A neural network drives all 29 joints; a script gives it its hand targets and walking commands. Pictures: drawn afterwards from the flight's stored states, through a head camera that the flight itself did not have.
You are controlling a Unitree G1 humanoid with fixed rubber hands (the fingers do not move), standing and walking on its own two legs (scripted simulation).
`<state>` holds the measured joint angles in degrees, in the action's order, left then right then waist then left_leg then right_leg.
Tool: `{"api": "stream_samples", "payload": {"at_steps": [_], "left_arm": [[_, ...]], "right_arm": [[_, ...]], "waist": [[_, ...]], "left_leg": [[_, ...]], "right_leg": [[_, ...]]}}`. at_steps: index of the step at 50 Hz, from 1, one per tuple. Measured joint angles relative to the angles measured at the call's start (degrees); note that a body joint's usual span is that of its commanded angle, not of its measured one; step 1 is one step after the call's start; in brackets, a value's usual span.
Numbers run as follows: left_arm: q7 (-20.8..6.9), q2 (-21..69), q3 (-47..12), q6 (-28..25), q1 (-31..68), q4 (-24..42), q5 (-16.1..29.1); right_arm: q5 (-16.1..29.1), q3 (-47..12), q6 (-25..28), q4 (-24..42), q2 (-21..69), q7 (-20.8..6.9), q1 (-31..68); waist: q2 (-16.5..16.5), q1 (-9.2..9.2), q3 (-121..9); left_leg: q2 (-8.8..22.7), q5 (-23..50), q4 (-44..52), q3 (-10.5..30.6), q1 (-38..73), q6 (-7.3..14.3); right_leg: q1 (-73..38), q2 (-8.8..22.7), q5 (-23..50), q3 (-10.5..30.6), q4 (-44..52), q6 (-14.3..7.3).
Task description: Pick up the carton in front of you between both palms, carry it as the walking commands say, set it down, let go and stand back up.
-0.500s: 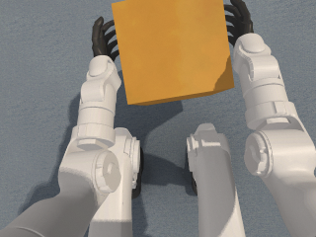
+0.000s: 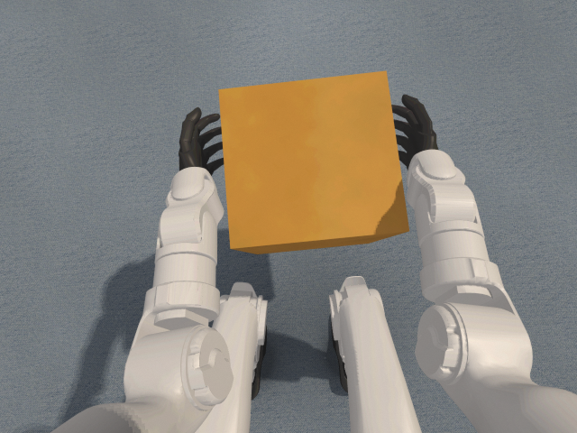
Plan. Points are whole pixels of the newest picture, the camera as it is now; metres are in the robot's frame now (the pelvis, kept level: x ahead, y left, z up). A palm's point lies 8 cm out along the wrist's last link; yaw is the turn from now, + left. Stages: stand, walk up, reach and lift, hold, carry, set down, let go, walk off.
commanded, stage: reach and lift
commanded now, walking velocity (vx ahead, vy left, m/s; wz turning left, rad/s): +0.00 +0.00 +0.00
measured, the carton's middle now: (308, 181) +0.45 -0.03 -0.13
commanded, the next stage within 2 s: hold in 1.98 s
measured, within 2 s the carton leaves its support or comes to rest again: neither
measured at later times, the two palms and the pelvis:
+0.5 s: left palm (125, 142) +0.41 +0.13 +0.12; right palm (476, 130) +0.41 -0.17 +0.11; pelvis +0.05 +0.00 +0.14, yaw -1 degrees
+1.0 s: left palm out of the picture +0.39 +0.15 +0.26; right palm out of the picture +0.37 -0.15 +0.25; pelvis +0.08 +0.01 +0.24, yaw -2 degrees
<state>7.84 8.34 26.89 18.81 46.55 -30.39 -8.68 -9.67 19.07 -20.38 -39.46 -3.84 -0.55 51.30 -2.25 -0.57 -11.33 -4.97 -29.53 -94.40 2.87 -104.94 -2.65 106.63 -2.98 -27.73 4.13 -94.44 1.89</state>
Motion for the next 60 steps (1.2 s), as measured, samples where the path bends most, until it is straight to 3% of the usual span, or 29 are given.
{"api": "stream_samples", "payload": {"at_steps": [20, 32, 49, 60], "left_arm": [[-2.72, 0.54, -3.31, -0.95, -14.61, -2.31, -0.92], [-4.01, 1.63, -5.78, 0.22, -23.12, -0.26, -2.77], [-6.11, 0.64, -11.09, 10.90, -30.38, 7.00, -4.66], [-7.68, 1.74, -7.98, 14.90, -26.62, 5.36, -9.27]], "right_arm": [[-1.52, -0.58, 0.46, 2.93, 6.39, 1.82, -17.17], [-2.25, -1.77, -0.56, 6.79, 9.08, 1.93, -27.05], [-4.45, -4.37, -10.80, 16.99, 12.54, 2.22, -36.54], [-8.18, -1.62, -14.92, 15.71, 13.30, 0.53, -33.26]], "waist": [[0.54, 0.64, -2.12], [0.94, 0.56, 0.83], [1.74, 0.38, 6.45], [1.84, 0.61, 10.94]], "left_leg": [[1.25, 1.83, 21.60, 1.47, 31.44, 0.77], [2.12, 5.98, 38.76, 1.74, 54.39, 1.68], [3.04, 13.72, 62.88, 1.99, 87.86, 2.51], [3.25, 15.37, 65.89, 1.60, 94.57, 2.57]], "right_leg": [[-31.61, 0.43, 1.57, -0.63, 21.60, -1.14], [-54.83, 0.77, 5.79, -0.23, 39.17, -1.17], [-88.69, 1.68, 13.71, 0.31, 63.95, -1.06], [-95.12, 1.67, 15.37, 0.76, 66.63, -1.10]]}}
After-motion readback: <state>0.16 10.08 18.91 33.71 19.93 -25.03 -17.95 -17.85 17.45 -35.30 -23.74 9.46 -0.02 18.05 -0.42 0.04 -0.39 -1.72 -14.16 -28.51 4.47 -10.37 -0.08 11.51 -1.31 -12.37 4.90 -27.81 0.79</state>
